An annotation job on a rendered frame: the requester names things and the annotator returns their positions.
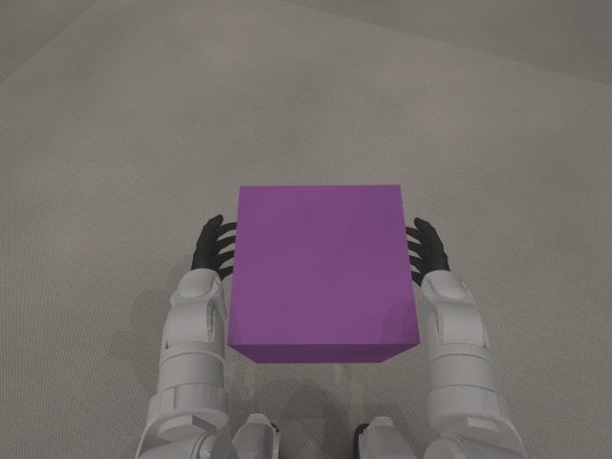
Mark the robot right forearm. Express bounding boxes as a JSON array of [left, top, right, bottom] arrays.
[[418, 270, 530, 459]]

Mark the right robot hand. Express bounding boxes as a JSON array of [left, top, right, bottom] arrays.
[[405, 217, 450, 288]]

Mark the left robot hand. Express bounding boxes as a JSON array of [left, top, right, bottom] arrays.
[[191, 214, 237, 281]]

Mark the robot left forearm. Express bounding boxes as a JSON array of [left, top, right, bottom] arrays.
[[135, 269, 229, 459]]

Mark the carton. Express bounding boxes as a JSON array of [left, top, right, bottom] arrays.
[[227, 185, 420, 363]]

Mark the right robot upper arm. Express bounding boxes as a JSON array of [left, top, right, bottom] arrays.
[[423, 434, 525, 459]]

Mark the left robot upper arm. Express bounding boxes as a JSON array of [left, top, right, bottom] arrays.
[[139, 431, 239, 459]]

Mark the robot right thigh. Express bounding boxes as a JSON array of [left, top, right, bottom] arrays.
[[359, 426, 419, 459]]

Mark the robot right shin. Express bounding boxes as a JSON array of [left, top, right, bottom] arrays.
[[366, 417, 394, 431]]

